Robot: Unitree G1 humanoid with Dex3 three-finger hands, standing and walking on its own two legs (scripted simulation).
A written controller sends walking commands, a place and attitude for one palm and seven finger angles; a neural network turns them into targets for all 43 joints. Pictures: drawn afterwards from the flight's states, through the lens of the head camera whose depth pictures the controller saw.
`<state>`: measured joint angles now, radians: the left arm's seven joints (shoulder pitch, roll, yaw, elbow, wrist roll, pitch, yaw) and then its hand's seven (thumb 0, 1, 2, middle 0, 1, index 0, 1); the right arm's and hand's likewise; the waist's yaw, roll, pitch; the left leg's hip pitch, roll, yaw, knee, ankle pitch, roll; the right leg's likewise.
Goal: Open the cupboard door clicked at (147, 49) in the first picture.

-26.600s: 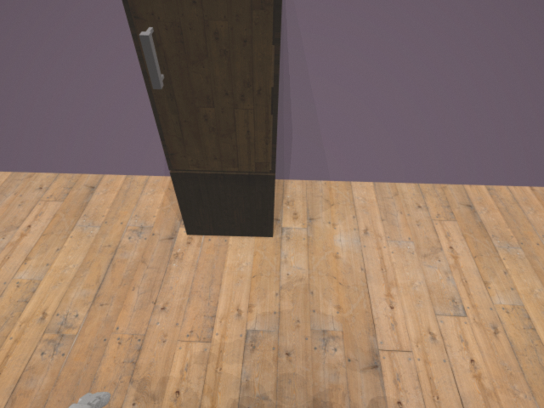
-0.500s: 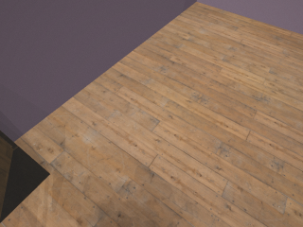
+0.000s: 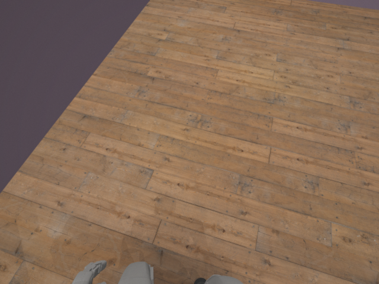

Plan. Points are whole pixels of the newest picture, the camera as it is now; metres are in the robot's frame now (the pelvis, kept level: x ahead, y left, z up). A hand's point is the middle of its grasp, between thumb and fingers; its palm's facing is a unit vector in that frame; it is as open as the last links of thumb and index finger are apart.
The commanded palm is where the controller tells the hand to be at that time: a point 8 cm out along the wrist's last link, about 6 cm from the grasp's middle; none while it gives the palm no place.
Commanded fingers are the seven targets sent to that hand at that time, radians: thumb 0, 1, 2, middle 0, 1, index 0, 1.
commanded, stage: walk to a spot facing it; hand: left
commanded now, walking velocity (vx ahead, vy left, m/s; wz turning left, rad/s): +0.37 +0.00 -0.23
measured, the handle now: out of the picture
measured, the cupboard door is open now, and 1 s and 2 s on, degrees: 49 49 49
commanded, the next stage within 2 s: turn to face it in 0.64 s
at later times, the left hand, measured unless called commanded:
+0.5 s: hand (119, 229) +0.26 +0.19 -0.18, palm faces -0.08 -0.98 -0.17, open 7.4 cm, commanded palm none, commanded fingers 0.00 0.90 0.90 -0.20 -0.30 -0.20 -0.30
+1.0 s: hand (177, 114) +0.64 +0.05 -0.15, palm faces -0.19 -0.96 -0.18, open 7.2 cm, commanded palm none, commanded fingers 0.00 0.90 0.90 -0.20 -0.30 -0.20 -0.30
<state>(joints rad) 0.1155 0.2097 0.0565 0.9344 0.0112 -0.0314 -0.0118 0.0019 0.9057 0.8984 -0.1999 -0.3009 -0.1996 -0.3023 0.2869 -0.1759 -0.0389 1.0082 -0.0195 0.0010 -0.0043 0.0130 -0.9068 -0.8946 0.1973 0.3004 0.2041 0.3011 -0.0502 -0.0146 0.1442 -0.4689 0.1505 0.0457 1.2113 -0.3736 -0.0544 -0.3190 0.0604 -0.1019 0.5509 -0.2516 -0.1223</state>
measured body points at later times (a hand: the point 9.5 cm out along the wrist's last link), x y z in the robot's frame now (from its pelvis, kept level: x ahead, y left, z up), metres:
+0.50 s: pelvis +0.28 +0.01 +0.00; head +0.31 +0.02 +0.45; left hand +0.26 +0.24 -0.16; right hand +0.35 -0.22 -0.14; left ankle +0.32 +0.12 -0.73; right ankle +0.15 -0.07 -0.62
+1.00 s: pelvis +0.49 -0.10 +0.01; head +0.52 -0.10 +0.46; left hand +0.65 +0.10 -0.14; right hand +0.42 -0.31 -0.14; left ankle +0.52 +0.04 -0.67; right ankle +0.47 -0.18 -0.73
